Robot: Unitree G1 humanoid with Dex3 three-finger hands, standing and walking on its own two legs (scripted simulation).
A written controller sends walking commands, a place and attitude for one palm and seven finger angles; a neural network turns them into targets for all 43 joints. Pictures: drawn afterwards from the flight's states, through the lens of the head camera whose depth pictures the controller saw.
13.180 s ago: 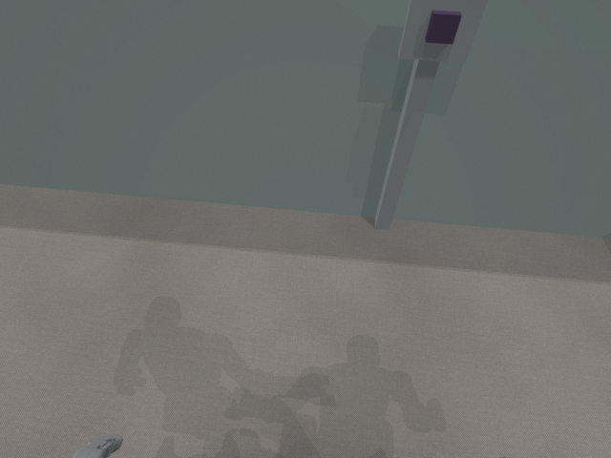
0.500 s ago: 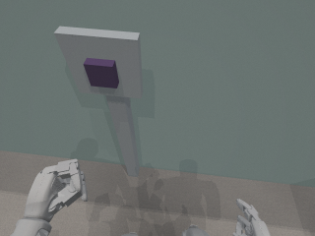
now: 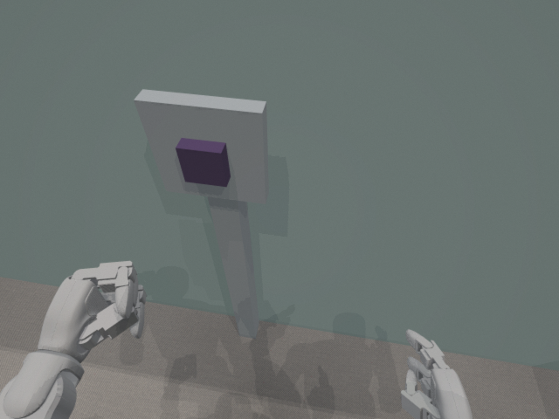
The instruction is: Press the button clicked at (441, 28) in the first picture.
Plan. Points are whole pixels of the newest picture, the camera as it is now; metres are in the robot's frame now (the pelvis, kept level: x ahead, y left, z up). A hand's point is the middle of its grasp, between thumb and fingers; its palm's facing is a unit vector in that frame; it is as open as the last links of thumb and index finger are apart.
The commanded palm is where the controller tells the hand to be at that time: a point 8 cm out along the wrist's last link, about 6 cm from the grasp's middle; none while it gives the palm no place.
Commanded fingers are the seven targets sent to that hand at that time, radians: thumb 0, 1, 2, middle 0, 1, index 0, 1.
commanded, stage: raise the hand and make a fist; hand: left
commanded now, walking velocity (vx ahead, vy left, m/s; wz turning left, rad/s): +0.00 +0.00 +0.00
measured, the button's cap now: (205, 161) +0.46 +0.16 +0.12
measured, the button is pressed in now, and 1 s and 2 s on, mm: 0 0 0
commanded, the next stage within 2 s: aim a knuckle at the button in 0.56 s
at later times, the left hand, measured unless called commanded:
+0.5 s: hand (126, 299) +0.23 +0.20 +0.11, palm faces -0.04 -1.00 -0.06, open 3.1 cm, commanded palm +0.20 +0.25 +0.12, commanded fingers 0.00 0.90 0.90 -1.30 -1.50 -1.30 -1.50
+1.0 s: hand (152, 282) +0.25 +0.18 +0.11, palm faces -0.07 -1.00 -0.06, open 3.1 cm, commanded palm +0.23 +0.23 +0.11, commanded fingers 0.00 0.90 0.90 -1.30 -1.50 -1.30 -1.50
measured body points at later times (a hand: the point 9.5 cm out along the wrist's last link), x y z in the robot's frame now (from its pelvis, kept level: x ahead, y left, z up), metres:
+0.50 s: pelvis -0.01 +0.00 +0.01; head +0.00 -0.01 +0.46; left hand +0.23 +0.26 +0.12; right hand +0.17 -0.24 -0.05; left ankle -0.05 +0.10 -0.71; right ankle +0.02 -0.13 -0.71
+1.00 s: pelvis -0.02 -0.01 +0.01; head -0.01 -0.02 +0.46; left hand +0.25 +0.23 +0.12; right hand +0.15 -0.24 -0.06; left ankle -0.05 +0.10 -0.71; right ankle +0.02 -0.13 -0.71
